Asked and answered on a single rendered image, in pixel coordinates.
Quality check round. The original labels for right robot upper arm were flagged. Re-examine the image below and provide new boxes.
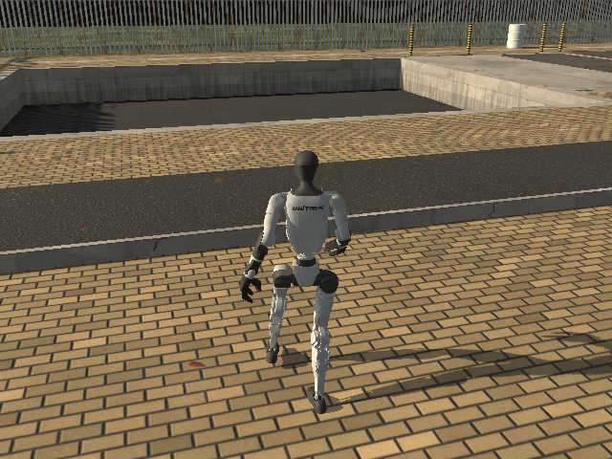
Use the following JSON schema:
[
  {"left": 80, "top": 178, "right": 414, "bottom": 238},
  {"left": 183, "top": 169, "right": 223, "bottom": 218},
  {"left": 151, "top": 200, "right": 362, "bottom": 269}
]
[{"left": 325, "top": 191, "right": 351, "bottom": 241}]

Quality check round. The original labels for robot torso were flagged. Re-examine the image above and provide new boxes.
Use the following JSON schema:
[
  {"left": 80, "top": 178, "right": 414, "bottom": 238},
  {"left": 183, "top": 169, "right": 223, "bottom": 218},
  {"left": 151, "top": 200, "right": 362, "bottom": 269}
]
[{"left": 284, "top": 188, "right": 329, "bottom": 287}]

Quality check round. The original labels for robot right hand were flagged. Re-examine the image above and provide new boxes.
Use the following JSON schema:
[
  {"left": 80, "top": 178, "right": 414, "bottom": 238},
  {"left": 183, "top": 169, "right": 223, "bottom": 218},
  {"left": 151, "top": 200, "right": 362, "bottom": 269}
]
[{"left": 323, "top": 238, "right": 347, "bottom": 256}]

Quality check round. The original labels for left robot forearm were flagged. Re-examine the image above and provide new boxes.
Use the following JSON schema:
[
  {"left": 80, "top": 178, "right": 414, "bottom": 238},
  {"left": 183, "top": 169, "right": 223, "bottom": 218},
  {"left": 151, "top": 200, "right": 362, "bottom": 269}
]
[{"left": 244, "top": 231, "right": 268, "bottom": 279}]

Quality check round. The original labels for right robot forearm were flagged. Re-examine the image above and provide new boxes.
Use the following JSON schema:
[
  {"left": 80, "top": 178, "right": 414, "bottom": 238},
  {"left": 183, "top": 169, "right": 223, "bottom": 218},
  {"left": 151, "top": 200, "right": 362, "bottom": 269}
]
[{"left": 336, "top": 227, "right": 351, "bottom": 249}]

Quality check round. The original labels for left robot upper arm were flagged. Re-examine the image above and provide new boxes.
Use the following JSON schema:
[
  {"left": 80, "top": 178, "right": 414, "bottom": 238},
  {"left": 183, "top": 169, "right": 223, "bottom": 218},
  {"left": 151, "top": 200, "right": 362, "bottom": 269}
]
[{"left": 260, "top": 192, "right": 287, "bottom": 247}]

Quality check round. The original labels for robot left thigh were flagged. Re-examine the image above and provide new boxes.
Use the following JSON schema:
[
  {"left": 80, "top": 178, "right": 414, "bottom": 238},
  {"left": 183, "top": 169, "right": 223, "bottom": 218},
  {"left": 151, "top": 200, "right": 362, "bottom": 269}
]
[{"left": 273, "top": 265, "right": 293, "bottom": 314}]

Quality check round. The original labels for robot left hand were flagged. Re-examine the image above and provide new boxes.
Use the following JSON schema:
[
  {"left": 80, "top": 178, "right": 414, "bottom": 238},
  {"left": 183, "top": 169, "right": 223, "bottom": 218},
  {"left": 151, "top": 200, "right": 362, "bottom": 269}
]
[{"left": 240, "top": 274, "right": 262, "bottom": 303}]

